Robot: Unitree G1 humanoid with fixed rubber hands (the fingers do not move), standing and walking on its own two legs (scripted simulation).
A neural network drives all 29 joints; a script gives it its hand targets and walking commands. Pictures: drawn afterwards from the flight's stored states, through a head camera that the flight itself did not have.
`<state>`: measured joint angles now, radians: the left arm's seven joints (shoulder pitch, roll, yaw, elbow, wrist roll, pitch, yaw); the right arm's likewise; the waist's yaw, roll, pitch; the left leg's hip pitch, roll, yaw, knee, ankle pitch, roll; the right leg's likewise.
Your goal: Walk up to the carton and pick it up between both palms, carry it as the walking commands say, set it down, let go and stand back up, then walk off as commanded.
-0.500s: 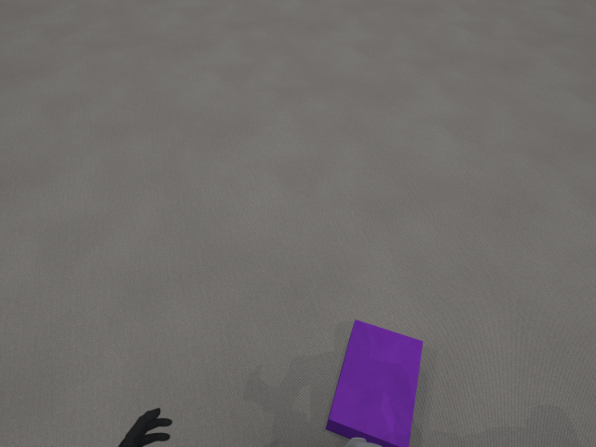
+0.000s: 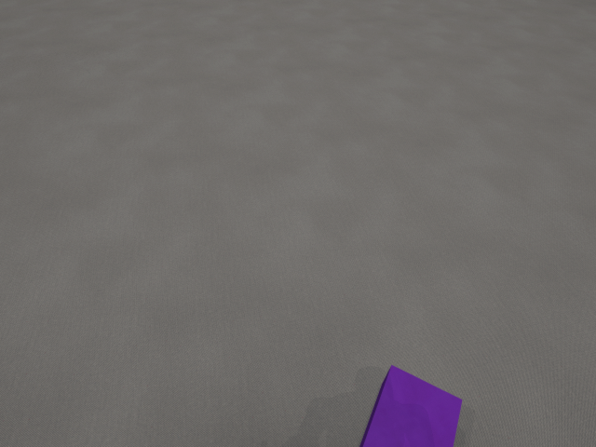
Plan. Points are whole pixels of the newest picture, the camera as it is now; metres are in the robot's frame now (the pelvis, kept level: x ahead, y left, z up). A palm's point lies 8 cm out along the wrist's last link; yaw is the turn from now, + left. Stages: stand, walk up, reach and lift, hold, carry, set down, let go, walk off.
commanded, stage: stand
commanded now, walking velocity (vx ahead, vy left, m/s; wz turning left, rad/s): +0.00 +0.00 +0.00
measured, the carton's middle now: (405, 438) +0.34 -0.30 -0.70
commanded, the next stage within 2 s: walk off in 1.56 s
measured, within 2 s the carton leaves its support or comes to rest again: neither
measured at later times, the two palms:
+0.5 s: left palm out of the picture +0.01 +0.24 -0.15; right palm out of the picture +0.00 -0.20 -0.14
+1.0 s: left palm out of the picture -0.01 +0.23 -0.15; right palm out of the picture -0.01 -0.20 -0.14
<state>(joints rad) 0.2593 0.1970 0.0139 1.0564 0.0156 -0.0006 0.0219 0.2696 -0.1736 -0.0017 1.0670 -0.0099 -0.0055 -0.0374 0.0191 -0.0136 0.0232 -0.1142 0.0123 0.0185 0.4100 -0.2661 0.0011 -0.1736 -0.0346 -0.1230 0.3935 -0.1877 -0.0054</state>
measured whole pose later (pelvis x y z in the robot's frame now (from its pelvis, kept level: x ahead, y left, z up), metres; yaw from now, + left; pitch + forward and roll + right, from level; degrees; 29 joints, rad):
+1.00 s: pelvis +0.02 +0.02 +0.00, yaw -1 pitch -2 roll +0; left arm 0.31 0.14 0.01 1.16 0.01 0.00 0.05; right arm 0.34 -0.13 -0.01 1.11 -0.01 -0.02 -0.05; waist 0.01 0.00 0.03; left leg -0.07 -0.02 0.04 0.37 -0.27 0.03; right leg -0.15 -0.06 -0.09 0.39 -0.20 0.03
